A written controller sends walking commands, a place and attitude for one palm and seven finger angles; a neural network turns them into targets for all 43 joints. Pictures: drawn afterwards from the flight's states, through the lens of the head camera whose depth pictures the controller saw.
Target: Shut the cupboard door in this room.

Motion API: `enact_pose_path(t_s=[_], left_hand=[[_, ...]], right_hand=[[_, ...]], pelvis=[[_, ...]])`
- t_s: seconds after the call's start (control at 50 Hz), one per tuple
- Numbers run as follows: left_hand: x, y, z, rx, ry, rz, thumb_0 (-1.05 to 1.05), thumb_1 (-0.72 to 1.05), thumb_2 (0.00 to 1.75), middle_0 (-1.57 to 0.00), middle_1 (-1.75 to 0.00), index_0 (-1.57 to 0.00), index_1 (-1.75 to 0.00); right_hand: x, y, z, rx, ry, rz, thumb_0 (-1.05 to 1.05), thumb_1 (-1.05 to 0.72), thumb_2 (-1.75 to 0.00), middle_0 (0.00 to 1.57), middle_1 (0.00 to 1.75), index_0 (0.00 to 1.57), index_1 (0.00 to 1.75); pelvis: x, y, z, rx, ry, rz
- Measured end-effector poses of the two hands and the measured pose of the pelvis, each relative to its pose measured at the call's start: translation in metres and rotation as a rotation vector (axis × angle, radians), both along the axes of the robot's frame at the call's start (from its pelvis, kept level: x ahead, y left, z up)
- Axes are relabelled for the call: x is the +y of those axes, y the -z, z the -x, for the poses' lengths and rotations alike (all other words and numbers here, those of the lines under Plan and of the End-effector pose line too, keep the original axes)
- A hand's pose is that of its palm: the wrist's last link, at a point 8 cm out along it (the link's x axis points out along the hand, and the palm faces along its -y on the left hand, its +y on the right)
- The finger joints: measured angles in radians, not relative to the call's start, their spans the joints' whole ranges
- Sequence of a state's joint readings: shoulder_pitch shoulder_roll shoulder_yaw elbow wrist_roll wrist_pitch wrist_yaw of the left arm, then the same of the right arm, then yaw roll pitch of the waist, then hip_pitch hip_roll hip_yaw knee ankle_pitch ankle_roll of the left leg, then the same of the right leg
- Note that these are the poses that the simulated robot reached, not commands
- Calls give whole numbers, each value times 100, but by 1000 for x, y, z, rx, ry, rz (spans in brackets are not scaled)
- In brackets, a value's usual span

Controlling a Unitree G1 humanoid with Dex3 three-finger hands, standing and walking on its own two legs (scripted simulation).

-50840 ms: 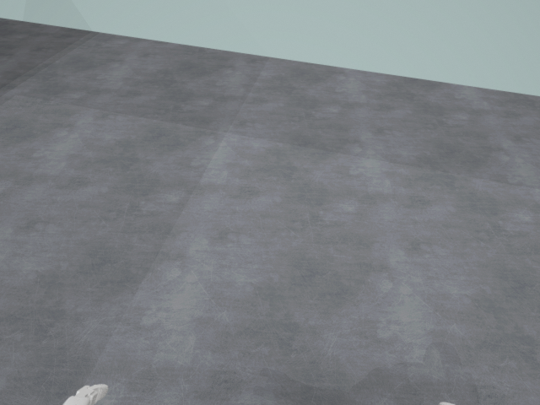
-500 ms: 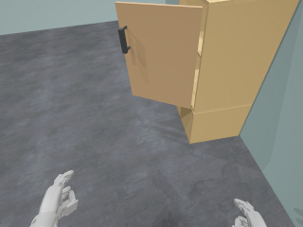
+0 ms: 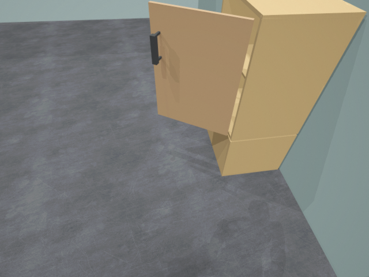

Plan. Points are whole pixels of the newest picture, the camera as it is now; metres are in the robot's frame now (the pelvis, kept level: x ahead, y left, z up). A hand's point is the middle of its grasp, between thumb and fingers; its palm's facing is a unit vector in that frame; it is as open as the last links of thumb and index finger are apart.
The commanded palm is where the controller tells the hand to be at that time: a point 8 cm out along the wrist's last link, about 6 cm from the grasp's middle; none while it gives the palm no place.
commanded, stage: let the arm hang, fingers relaxed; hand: left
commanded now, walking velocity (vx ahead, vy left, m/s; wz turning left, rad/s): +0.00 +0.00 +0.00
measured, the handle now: (156, 47) +1.00 +0.18 +0.02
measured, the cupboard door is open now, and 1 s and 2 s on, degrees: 58 58 58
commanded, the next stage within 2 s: look to check the result in 0.44 s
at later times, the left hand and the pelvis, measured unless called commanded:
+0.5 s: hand out of the picture +0.01 +0.20 -0.17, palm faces +0.01 -0.98 -0.22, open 7.4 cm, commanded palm none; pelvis +0.00 +0.01 +0.00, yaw -1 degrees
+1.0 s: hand out of the picture +0.07 +0.23 -0.16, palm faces -0.02 -0.95 -0.30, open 7.4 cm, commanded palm none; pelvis +0.01 +0.00 +0.00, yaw -1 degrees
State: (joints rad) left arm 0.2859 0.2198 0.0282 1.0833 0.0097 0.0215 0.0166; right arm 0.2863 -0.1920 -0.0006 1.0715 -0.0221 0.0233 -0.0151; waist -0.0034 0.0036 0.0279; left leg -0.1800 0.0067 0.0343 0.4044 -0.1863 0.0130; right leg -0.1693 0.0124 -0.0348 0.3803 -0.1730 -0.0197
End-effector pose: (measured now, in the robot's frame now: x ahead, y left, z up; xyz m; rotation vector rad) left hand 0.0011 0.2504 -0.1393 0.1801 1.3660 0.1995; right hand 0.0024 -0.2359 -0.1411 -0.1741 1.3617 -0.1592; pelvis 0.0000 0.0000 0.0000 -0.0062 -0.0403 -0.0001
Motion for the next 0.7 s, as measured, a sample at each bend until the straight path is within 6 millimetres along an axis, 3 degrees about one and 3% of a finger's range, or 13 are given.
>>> enact_pose_path(t_s=[0.12, 0.24, 0.46, 0.7], left_hand=[[4, 1, 7, 24, 2, 7, 0, 91, 90, -20, -30, -20, -30], [2, 3, 6, 29, 10, 22, 0, 91, 90, -20, -30, -20, -30], [0, 4, -5, 12, 24, 28, 0, 91, 90, -20, -30, -20, -30], [13, -3, -27, -26, 46, -11, 0, 91, 90, -20, -30, -20, -30]], right_hand=[[11, 2, 22, 44, 26, -11, 1, -91, -90, 20, 29, 20, 30], [17, 3, 26, 47, 43, -14, 1, -91, -90, 20, 29, 20, 30], [14, 1, 5, -5, 39, -3, 1, -91, -90, 20, 29, 20, 30], [-6, -4, -23, -55, 19, 29, 1, -91, -90, 20, 29, 20, 30]], pelvis=[[8, 0, 2, 0, 8, -4], [12, 0, 2, 0, 13, -8], [14, -1, -1, -1, 19, -9], [10, -2, -5, -3, 21, -9]])
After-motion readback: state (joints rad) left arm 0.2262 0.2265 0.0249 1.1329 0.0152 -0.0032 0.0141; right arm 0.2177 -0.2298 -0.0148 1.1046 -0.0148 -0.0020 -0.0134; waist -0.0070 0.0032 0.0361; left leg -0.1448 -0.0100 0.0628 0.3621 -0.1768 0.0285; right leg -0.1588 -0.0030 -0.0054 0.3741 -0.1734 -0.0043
